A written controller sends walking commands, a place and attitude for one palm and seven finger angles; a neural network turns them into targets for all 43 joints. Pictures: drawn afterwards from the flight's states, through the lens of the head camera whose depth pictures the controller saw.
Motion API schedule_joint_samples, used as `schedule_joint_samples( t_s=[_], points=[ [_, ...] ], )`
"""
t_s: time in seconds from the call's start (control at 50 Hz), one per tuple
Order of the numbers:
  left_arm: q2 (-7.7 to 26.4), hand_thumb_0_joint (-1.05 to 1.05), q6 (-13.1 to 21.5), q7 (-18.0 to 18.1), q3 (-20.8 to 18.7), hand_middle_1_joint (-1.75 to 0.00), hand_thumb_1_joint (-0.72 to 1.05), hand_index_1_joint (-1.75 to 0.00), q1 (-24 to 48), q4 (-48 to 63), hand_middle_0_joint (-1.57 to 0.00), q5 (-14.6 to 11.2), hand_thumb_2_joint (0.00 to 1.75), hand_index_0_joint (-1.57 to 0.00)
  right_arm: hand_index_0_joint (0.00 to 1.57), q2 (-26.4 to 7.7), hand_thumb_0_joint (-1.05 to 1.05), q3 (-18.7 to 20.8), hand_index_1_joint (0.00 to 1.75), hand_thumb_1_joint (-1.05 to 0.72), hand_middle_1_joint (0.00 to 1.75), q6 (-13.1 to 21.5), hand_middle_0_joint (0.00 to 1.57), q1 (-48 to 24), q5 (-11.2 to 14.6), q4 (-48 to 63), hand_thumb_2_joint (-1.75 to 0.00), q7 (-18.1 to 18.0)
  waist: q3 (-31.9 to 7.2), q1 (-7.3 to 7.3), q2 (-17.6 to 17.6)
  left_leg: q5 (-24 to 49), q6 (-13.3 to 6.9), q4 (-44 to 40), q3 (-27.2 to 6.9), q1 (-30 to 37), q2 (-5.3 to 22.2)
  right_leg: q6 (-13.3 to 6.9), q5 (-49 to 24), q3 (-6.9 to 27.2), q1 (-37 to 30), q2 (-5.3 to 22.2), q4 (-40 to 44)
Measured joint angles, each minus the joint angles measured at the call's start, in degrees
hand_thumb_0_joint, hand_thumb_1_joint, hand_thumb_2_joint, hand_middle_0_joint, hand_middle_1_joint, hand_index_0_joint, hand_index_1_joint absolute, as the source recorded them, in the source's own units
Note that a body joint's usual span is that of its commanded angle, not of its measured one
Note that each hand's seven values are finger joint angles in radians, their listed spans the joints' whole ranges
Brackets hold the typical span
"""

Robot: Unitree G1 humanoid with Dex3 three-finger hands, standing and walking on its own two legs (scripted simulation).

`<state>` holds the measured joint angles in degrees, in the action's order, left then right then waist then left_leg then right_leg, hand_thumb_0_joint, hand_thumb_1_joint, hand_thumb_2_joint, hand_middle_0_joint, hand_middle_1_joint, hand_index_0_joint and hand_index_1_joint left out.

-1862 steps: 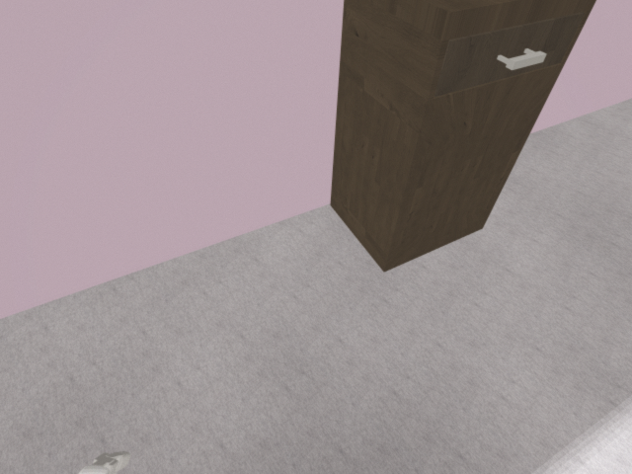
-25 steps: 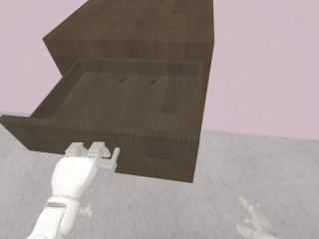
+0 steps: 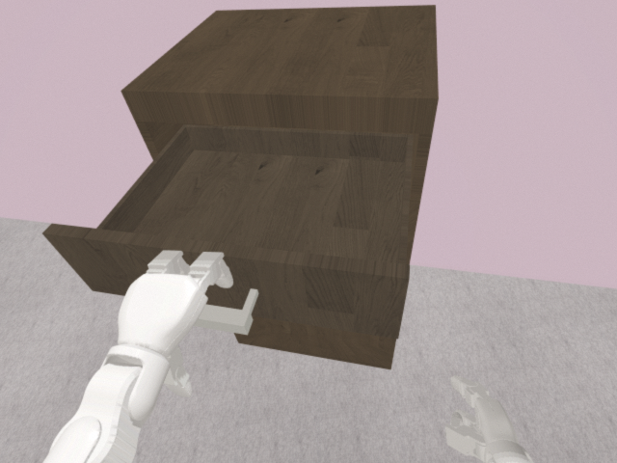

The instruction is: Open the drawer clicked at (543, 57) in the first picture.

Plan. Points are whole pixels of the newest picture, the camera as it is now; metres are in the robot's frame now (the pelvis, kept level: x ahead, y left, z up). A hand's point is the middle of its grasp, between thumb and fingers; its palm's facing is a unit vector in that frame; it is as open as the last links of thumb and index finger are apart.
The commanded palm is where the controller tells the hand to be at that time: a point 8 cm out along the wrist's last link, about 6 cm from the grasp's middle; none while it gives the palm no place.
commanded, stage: lift the hand off the handle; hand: left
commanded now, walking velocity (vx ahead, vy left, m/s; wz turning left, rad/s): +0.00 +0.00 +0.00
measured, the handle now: (211, 303) +0.29 +0.18 +0.06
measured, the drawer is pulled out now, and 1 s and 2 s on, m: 0.29 0.29 0.29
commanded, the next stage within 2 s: draw the hand back to the body in 0.92 s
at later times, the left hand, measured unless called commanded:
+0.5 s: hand (173, 276) +0.26 +0.18 +0.16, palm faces +0.20 -0.10 -0.97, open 13.6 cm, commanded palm +0.22 +0.19 +0.22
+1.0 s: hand (149, 248) +0.27 +0.20 +0.20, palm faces +0.17 -0.10 -0.98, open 13.9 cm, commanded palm +0.22 +0.19 +0.26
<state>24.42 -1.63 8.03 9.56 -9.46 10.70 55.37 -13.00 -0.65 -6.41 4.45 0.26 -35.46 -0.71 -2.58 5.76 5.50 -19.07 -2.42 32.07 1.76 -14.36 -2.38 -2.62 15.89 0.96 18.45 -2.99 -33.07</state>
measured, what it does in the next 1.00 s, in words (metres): stands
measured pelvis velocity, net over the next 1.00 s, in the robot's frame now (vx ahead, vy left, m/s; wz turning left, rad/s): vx -0.01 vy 0.00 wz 0.03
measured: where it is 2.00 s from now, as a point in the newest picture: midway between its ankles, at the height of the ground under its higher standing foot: outside the picture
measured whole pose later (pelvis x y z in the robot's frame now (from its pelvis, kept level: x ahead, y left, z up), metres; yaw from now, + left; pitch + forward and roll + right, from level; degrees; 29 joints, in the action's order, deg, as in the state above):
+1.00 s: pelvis -0.01 +0.00 +0.01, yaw +2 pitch -2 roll +0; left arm 32.4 -11.4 -10.3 2.4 4.3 21.9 44.4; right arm -16.3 -3.0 -10.4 1.7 3.2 -34.1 2.8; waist -0.3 5.3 7.7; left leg -15.6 -2.1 27.3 0.1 -9.8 -2.7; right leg -2.7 12.9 -0.5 13.3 -2.5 -28.0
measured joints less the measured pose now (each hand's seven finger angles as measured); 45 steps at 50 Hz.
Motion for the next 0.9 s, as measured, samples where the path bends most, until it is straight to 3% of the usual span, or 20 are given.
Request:
schedule_joint_samples(
  t_s=[0.16,0.26,0.48,0.58,0.7,0.78,0.9],
  points=[
    [0.62,0.0,-2.79,-4.24,1.84,-1.24,-0.49,-1.25,2.07,2.24,-0.39,-0.66,0.3,-0.41,0.2,-0.91,0.02,-0.22,0.3,-0.91,0.3,-1.48,0.19,-0.97,0.32,0.11,-0.9,0.58,1.13,0.64,0.58,0.88,-0.27,-1.77,-0.46,1.73,-0.36,0.29,-0.74,-0.33,-1.97,0.39,1.91],
    [2.15,0.0,-2.54,-6.59,2.14,-1.24,-0.49,-1.25,3.05,3.19,-0.4,-1.98,0.3,-0.42,0.2,-0.63,0.02,-0.58,0.3,-0.91,0.3,-1.52,0.19,-1.13,0.5,0.14,-0.9,0.48,1.44,0.85,1.05,1.2,-0.34,-2.58,-0.77,2.69,-0.49,0.37,-0.99,-0.57,-3.09,0.53,2.84],
    [3.64,-0.01,-2.22,-7.86,-0.88,-1.24,-0.49,-1.22,5.28,10.47,-0.43,-5.21,0.3,-0.37,0.2,-0.36,0.02,-1.32,0.3,-0.91,0.3,-1.63,0.19,-1.38,1.07,-0.07,-0.9,1.71,0.93,1.11,1.98,1.89,-0.39,-4.11,-1.11,4.26,-0.57,0.49,-1.67,-0.81,-4.86,0.64,4.61],
    [3.94,0.0,-6.59,-9.56,-2.49,-1.22,-0.5,-1.21,9.4,11.25,-0.37,-5.5,0.3,-0.34,0.2,-0.78,0.02,-2.04,0.3,-0.91,0.3,-3.56,0.19,-2.58,1.9,-0.23,-0.9,2.93,0.74,0.51,2.13,2.57,-0.35,-5.14,-1.0,4.98,-0.65,0.48,-2.14,-0.67,-5.34,0.72,5.17],
    [5.64,0.0,-11.3,-15.44,-3.6,-1.21,-0.5,-1.21,10.57,11.73,-0.34,-7.42,0.3,-0.32,0.2,-1.55,0.02,-2.75,0.3,-0.91,0.3,-5.52,0.19,-3.5,2.56,1.38,-0.9,3.66,1.33,-0.65,2.26,3.15,-0.28,-5.86,-0.59,5.61,-0.52,0.41,-2.63,-0.27,-5.62,0.57,5.41],
    [7.92,0.0,-9.95,-17.49,-4.49,-1.2,-0.49,-1.21,9.37,14.01,-0.33,-9.03,0.3,-0.32,0.2,-2.24,0.02,-2.81,0.3,-0.91,0.3,-5.68,0.19,-3.18,2.54,2.07,-0.9,3.31,1.36,-0.89,2.21,2.95,-0.16,-5.58,-0.64,5.92,-0.34,0.28,-2.51,-0.34,-6.01,0.39,5.3],
    [9.57,0.0,-7.85,-17.5,-7.25,-1.2,-0.5,-1.2,10.85,14.95,-0.33,-11.3,0.3,-0.32,0.2,-3.15,0.02,-2.25,0.3,-0.91,0.3,-4.34,0.19,-2.49,2.62,1.51,-0.9,3.24,1.46,-0.49,2.14,2.87,0.12,-4.97,-1.3,5.78,-0.24,0.04,-2.5,-1.04,-6.31,0.35,5.25]
  ],
)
